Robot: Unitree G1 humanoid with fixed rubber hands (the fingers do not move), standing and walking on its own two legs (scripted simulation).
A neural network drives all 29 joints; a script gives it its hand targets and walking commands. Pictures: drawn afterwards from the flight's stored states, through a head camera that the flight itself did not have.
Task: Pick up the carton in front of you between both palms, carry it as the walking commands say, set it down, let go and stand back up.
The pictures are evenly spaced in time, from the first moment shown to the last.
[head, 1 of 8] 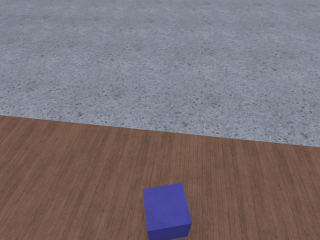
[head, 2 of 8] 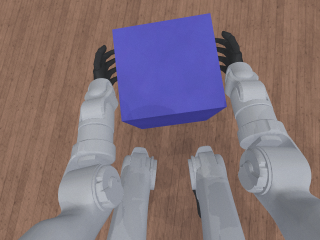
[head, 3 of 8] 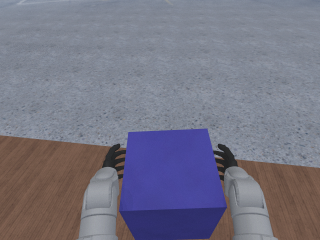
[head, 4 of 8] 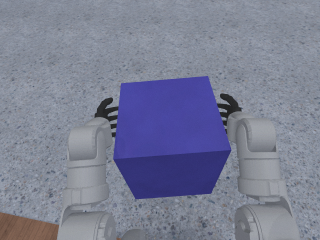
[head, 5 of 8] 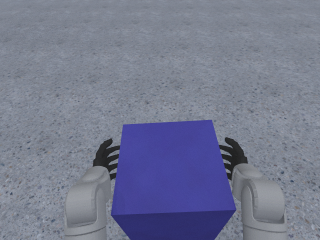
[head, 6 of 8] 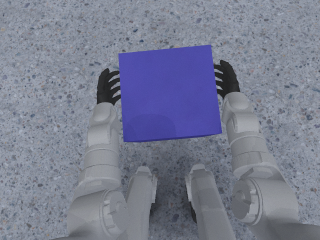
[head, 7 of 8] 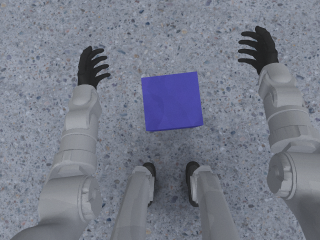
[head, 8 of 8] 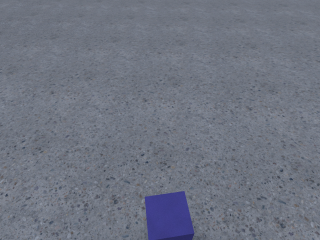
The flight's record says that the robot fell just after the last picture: no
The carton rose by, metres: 0.69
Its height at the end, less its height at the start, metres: -0.07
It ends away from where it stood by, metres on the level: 2.77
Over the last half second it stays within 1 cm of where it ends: yes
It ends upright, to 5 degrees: yes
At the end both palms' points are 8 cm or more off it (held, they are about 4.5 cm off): yes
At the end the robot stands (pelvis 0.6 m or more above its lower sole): yes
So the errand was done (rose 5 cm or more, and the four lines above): yes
